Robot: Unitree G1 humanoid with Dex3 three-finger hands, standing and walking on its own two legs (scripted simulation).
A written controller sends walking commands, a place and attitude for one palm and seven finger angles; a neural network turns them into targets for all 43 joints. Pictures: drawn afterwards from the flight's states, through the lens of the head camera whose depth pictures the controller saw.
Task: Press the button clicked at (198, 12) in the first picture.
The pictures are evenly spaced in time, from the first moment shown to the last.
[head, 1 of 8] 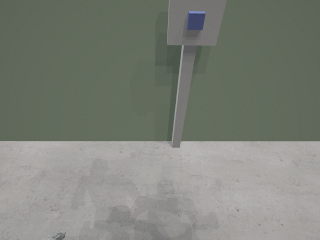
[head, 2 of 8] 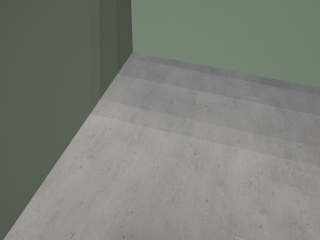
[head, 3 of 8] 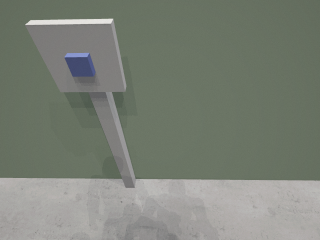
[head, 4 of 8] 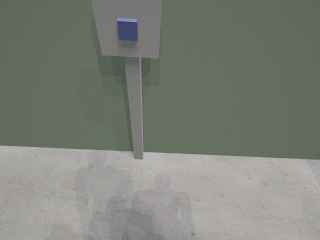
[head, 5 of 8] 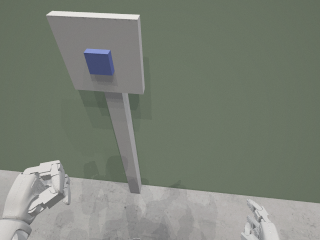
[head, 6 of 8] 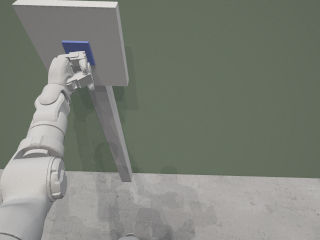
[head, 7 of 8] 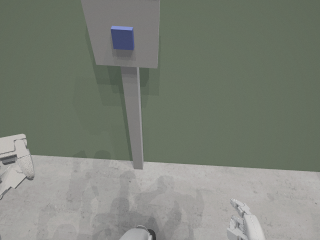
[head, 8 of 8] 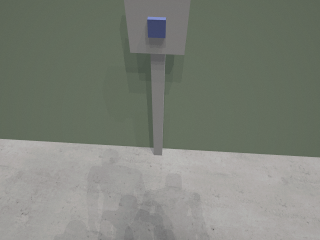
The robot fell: no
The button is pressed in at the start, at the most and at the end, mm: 0 13 0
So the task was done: yes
